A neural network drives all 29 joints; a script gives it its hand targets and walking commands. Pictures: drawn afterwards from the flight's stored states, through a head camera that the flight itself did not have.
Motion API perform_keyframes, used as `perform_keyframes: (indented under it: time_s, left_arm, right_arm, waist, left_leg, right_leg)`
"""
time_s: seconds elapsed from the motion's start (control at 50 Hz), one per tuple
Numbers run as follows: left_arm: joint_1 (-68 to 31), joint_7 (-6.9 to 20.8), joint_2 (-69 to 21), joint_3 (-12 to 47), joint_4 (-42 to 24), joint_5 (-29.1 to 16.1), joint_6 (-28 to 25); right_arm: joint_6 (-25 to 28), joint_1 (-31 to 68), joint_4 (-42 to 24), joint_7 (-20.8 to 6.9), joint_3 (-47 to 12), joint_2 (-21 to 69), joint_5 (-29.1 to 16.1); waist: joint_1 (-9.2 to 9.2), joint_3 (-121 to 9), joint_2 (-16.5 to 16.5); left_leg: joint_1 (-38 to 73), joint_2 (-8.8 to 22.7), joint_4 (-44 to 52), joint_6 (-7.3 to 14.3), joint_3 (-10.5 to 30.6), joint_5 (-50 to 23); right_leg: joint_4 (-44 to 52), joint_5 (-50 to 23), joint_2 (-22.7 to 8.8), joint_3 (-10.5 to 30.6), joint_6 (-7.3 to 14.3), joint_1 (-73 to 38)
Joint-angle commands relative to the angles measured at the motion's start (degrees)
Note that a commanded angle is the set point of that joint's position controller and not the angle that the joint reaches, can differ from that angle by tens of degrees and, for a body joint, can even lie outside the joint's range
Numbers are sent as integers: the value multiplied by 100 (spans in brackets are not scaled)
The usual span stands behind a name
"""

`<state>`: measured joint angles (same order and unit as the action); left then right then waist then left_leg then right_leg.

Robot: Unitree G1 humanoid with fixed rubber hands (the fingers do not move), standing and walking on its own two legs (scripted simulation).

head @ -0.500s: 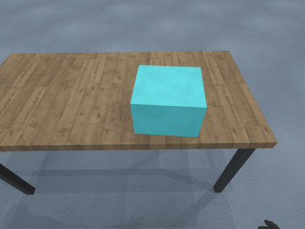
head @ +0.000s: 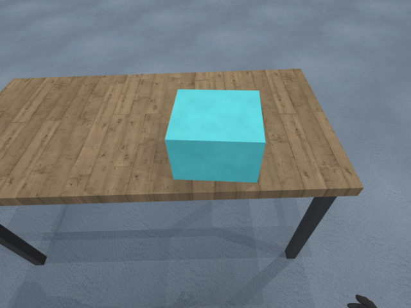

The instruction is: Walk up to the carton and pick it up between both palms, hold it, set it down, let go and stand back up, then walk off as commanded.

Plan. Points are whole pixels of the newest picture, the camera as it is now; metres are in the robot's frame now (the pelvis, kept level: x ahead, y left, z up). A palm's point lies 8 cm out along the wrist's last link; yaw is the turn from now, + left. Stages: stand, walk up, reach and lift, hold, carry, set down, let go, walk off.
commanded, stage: walk up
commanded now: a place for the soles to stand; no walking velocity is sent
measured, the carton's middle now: (216, 134) +0.59 -0.01 -0.03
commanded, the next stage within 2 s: none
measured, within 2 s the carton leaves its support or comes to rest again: neither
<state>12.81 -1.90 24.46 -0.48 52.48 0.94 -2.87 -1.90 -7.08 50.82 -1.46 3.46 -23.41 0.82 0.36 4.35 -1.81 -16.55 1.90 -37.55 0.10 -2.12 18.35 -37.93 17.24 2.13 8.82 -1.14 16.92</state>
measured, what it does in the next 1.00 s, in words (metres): stands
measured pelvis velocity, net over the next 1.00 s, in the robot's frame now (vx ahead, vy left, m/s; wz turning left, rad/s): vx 0.00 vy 0.04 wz -0.01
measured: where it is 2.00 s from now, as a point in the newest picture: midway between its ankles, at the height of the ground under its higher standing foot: outside the picture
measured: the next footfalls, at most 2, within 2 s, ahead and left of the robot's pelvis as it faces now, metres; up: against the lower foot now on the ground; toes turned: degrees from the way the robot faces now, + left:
right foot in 1.20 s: +0.07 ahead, -0.12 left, +0.00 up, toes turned +7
right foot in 1.72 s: +0.09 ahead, -0.11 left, +0.00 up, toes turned +5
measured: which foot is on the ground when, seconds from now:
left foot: down 0.00-1.00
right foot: down 0.00-0.94, up 0.96-1.00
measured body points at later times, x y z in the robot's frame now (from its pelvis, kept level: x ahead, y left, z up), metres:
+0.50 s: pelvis +0.01 +0.01 +0.00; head +0.03 +0.00 +0.45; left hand +0.10 +0.34 -0.10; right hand +0.13 -0.31 -0.11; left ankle +0.02 +0.13 -0.72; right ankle +0.02 -0.14 -0.72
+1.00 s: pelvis +0.00 +0.04 +0.00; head +0.02 +0.03 +0.45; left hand +0.09 +0.37 -0.11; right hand +0.12 -0.29 -0.11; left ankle +0.02 +0.13 -0.72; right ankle +0.01 -0.14 -0.71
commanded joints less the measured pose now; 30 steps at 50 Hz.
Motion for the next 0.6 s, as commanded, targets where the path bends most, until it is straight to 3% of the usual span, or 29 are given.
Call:
perform_keyframes:
  time_s: [0.0, 0.02, 0.04, 0.06, 0.08, 0.1, 0.12, 0.14, 0.18, 0.2, 0.22, 0.24, 0.26, 0.28, 0.3, 0.32, 0.34, 0.36, 0.38, 0.4, 0.42, 0.44, 0.46, 0.48, 0.5, 0.52, 0.54, 0.56, 0.58]
  left_arm:
    - [138, -52, 1656, -446, -210, 82, -243]
    - [62, -75, 1700, -486, -309, 101, -232]
    - [-63, -77, 1708, -488, -225, 40, -212]
    - [-112, -86, 1456, -373, -288, 23, -199]
    - [-234, -84, 1423, -396, -353, 20, -177]
    - [-293, -70, 1350, -373, -418, 32, -158]
    - [-163, -83, 1297, -286, -367, 3, -154]
    - [-372, -71, 1235, -321, -433, -42, -111]
    - [-165, -61, 917, -283, -417, -87, -74]
    - [52, -73, 967, -266, -287, -70, -48]
    - [208, -70, 1030, -257, -358, 5, -27]
    - [181, -59, 934, -210, -301, -28, -57]
    - [373, -64, 1038, -303, -177, -44, -72]
    - [607, -69, 1100, -305, -79, -15, -113]
    - [604, -73, 1304, -347, -98, -17, -154]
    - [593, -52, 1359, -400, -84, -11, -162]
    - [558, -61, 1607, -428, -120, 9, -183]
    - [517, -92, 1687, -447, -144, 1, -212]
    - [395, -125, 1702, -468, -204, 52, -207]
    - [498, -144, 1769, -485, -237, 38, -199]
    - [297, -136, 1708, -538, -213, 82, -197]
    - [215, -140, 1695, -496, -355, 84, -170]
    - [118, -149, 1560, -441, -272, 42, -187]
    - [168, -109, 1507, -422, -296, 25, -149]
    - [-190, -98, 1337, -344, -312, 25, -123]
    - [-185, -86, 1165, -350, -368, -8, -86]
    - [-88, -82, 955, -263, -390, -33, -108]
    - [-218, -84, 945, -276, -367, -77, -81]
    - [-247, -125, 1183, -319, -421, -10, -74]
  right_arm:
    - [-17, 499, -533, -37, 315, -1066, 114]
    - [-3, 270, -477, -33, 312, -1101, 75]
    - [19, 131, -361, -22, 284, -1033, 28]
    - [56, 211, -415, -42, 292, -1040, 29]
    - [61, 79, -272, -24, 328, -958, 15]
    - [87, -24, -295, -24, 351, -1070, 104]
    - [95, -16, -306, -8, 345, -1074, 45]
    - [139, 13, -335, 29, 349, -1059, 89]
    - [189, 99, -300, 44, 400, -1352, 121]
    - [173, 239, -292, 40, 386, -1432, 112]
    - [174, 321, -387, 33, 385, -1584, 83]
    - [195, 267, -372, 14, 337, -1375, 49]
    - [175, 346, -459, 8, 354, -1470, 27]
    - [163, 468, -440, 23, 322, -1389, 49]
    - [130, 477, -456, 16, 313, -1241, 4]
    - [105, 569, -538, 23, 243, -1146, -59]
    - [52, 634, -575, 15, 255, -1015, -59]
    - [17, 515, -573, -5, 266, -979, 59]
    - [31, 609, -532, -12, 268, -1058, 95]
    - [20, 473, -499, 12, 294, -1062, 63]
    - [21, 379, -495, -9, 308, -1090, 90]
    - [53, 416, -549, -28, 306, -1133, 78]
    - [82, 284, -523, -49, 304, -960, 63]
    - [111, 138, -451, -38, 294, -974, 92]
    - [119, 99, -369, -34, 327, -1022, 84]
    - [163, 11, -306, -33, 346, -1155, 133]
    - [184, -134, -337, -6, 437, -1407, 164]
    - [202, -232, -294, -14, 405, -1443, 153]
    - [221, -70, -399, 3, 428, -1602, 133]
  waist:
    - [-42, 101, 933]
    - [25, -61, 818]
    - [39, 46, 950]
    - [92, -148, 728]
    - [128, -384, 845]
    - [171, -526, 722]
    - [199, -776, 584]
    - [299, -758, 276]
    - [143, -680, -69]
    - [47, -658, -389]
    - [12, -291, -490]
    - [-13, -485, -464]
    - [-51, -437, -772]
    - [-161, -441, -568]
    - [-110, -574, -416]
    - [-76, -513, 287]
    - [-55, -449, 745]
    - [-49, -441, 554]
    - [-75, -368, 489]
    - [-187, -418, 958]
    - [-67, -325, 1182]
    - [-145, -232, 859]
    - [60, -286, 423]
    - [98, -534, 857]
    - [227, -284, 478]
    - [227, -361, 268]
    - [329, -583, -307]
    - [352, -439, -951]
    - [371, -256, -855]
  left_leg:
    - [-905, -123, -824, 87, 694, 1508]
    - [-557, -133, -997, 111, 684, 1601]
    - [-433, -91, -705, 127, 732, 1491]
    - [-300, -107, -315, 134, 734, 1195]
    - [70, -19, 183, 86, 526, 739]
    - [221, -62, 426, 94, 416, 509]
    - [702, -39, 515, 169, 469, 40]
    - [1008, 116, 950, 337, 680, -265]
    - [1407, 902, 1475, 656, 1318, -529]
    - [1043, 1331, 1703, 1022, 1512, -244]
    - [612, 1509, 1741, 1172, 1491, -109]
    - [920, 1468, 1512, 1179, 1344, -636]
    - [661, 1335, 1340, 1073, 1165, -841]
    - [443, 1102, 1092, 920, 859, -1076]
    - [434, 831, 621, 668, 581, -1104]
    - [137, 378, 11, 437, 324, -439]
    - [-217, 68, -239, 159, 241, 236]
    - [-401, -184, -380, 116, 366, 1096]
    - [-726, -148, -671, 73, 540, 1400]
    - [-870, -127, -761, 128, 605, 1532]
    - [-862, -38, -880, 134, 655, 1528]
    - [-555, -123, -515, 155, 521, 1370]
    - [-340, -92, -104, 165, 516, 1176]
    - [126, -145, 398, 232, 370, 766]
    - [515, -176, 771, 266, 348, 650]
    - [939, 236, 1134, 398, 651, 314]
    - [1476, 976, 1705, 766, 1616, 543]
    - [1312, 1409, 2230, 1052, 2013, 597]
    - [1159, 1816, 2042, 1385, 2239, -64]
  right_leg:
    - [2010, 244, -1556, 2981, 1223, 49]
    - [1956, 199, -1628, 2904, 1460, 258]
    - [1756, -304, -1437, 2685, 1325, 167]
    - [1598, -1050, -1230, 2382, 1194, -14]
    - [1532, -1282, -1285, 2108, 1143, -70]
    - [1246, -1540, -1127, 1639, 948, -216]
    - [1092, -2109, -1032, 1621, 754, -3]
    - [725, -2383, -769, 1171, 703, 238]
    - [129, -931, -94, 242, 362, 812]
    - [-332, -216, 52, -305, 264, 515]
    - [-583, 591, 134, -659, 243, 487]
    - [-240, 303, -4, -506, 306, 435]
    - [-158, 125, 38, -541, 285, 208]
    - [298, -599, -100, -366, 295, -132]
    - [417, -1562, -270, 67, 377, -301]
    - [898, -1773, -599, 967, 586, -340]
    - [1182, -1997, -1050, 1813, 883, -358]
    - [1389, -1547, -1382, 2444, 1258, -376]
    - [1434, -1702, -1564, 2734, 1412, -544]
    - [1478, -1556, -1566, 2519, 1376, -839]
    - [1452, -1625, -1483, 2488, 1351, -566]
    - [1506, -1506, -1378, 2272, 1277, -262]
    - [1284, -1938, -1260, 2211, 1239, -220]
    - [1136, -1635, -1064, 1596, 970, -82]
    - [1080, -1319, -834, 1376, 895, 297]
    - [650, -1183, -551, 890, 568, 642]
    - [-86, -790, -82, 90, 354, 1141]
    - [-633, 513, 263, -504, 182, 1261]
    - [-1308, 1567, 172, -571, 168, 1341]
